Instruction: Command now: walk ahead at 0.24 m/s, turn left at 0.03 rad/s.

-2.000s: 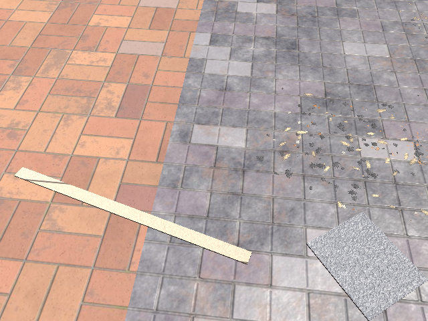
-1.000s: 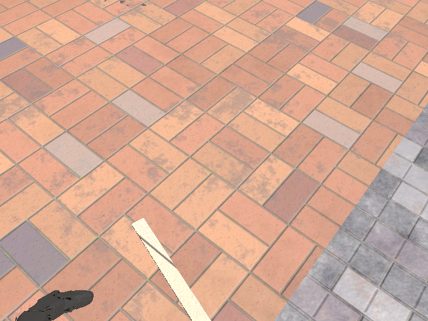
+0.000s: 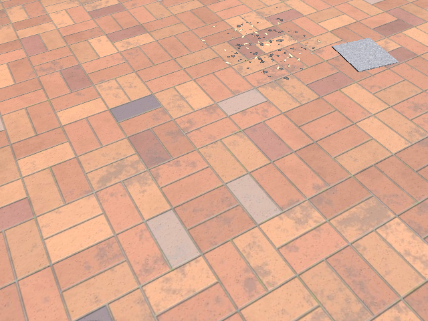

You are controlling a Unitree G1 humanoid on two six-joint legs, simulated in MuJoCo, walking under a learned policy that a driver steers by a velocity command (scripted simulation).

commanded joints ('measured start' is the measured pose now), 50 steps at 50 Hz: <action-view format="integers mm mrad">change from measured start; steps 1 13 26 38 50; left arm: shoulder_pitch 6 -117 -290 -75 122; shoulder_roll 186 109 85 147 179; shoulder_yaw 48 45 30 66 78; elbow -34 -80 -216 -210 -169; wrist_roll -25 -46 -34 -14 -36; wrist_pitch -40 -99 -69 -86 -55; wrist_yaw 11 -37 -94 -50 -7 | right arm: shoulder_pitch -67 166 183 80 -260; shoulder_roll -96 -110 -206 -149 -147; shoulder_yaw -38 -39 -55 -41 -26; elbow -68 43 89 -49 -180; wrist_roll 13 0 13 -12 8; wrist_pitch -43 -90 -70 -100 -127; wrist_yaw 5 14 -12 -11 28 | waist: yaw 11 -61 -38 -48 61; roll -233 85 90 -45 -84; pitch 120 84 91 -10 32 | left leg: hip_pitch -132 462 440 -231 -172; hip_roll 28 310 313 173 49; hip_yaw -4 -296 115 -110 -124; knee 110 -470 -373 469 -151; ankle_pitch -71 191 815 85 377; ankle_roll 37 173 93 -36 -60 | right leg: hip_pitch -13 -622 -315 -5 102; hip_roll -248 -76 50 -84 -64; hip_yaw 345 82 -87 328 383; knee -372 506 49 -372 -228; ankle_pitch -349 52 245 237 170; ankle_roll -190 -78 -123 -313 -231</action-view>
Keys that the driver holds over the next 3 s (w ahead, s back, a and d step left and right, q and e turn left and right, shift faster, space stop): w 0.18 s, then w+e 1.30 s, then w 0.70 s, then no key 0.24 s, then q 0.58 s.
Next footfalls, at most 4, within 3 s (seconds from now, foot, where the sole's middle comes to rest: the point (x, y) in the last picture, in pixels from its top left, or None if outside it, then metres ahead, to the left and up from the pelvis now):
0.58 right None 0.39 -0.16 -0.77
1.08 left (248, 269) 0.72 -0.06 -0.77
1.60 right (360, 252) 0.79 -0.45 -0.77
2.12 left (354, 171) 1.17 -0.51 -0.77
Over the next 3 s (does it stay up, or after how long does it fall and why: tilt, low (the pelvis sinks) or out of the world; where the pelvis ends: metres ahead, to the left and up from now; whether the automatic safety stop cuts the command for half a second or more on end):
stays up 1.13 -0.59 -0.01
